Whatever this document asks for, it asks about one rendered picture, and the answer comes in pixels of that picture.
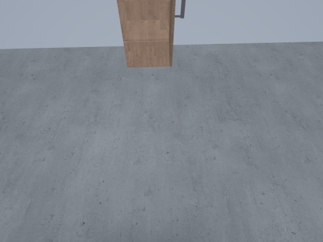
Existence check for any handle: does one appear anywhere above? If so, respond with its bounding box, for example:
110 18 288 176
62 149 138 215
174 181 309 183
175 0 186 19

